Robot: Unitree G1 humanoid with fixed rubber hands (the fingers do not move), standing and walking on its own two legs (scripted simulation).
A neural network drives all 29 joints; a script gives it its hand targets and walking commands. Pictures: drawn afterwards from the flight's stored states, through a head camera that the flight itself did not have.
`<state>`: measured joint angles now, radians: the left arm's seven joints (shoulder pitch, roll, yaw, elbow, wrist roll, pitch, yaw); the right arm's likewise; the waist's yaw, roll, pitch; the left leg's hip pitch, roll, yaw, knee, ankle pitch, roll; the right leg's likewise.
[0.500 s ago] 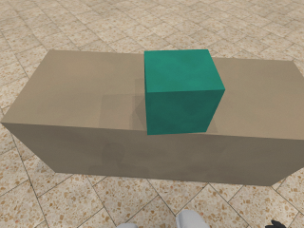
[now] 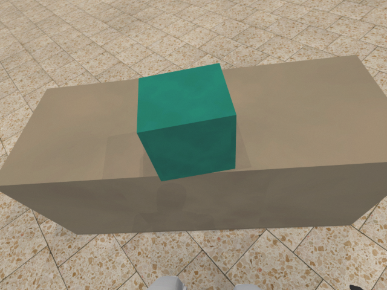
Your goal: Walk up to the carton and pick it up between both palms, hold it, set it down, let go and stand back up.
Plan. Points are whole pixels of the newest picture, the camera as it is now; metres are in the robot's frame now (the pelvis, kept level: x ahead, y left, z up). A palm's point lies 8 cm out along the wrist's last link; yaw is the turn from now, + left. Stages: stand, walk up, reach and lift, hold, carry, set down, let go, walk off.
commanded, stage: walk up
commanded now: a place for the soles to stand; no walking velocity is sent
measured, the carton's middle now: (188, 125) +0.56 +0.05 -0.06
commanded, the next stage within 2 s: none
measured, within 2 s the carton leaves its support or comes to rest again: neither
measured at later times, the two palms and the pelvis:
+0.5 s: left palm out of the picture +0.05 +0.47 -0.10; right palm out of the picture +0.09 -0.20 -0.10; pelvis +0.01 +0.12 -0.01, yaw +1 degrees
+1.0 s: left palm out of the picture +0.04 +0.47 -0.08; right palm out of the picture +0.08 -0.19 -0.13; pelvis +0.00 +0.13 -0.02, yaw +0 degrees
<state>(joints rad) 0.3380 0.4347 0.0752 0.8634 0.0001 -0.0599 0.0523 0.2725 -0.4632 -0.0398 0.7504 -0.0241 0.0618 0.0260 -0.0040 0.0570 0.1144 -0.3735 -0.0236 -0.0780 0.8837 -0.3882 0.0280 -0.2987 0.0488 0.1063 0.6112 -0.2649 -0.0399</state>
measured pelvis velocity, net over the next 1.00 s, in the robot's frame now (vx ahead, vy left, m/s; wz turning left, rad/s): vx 0.00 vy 0.13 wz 0.00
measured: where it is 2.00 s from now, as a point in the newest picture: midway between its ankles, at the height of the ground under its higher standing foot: outside the picture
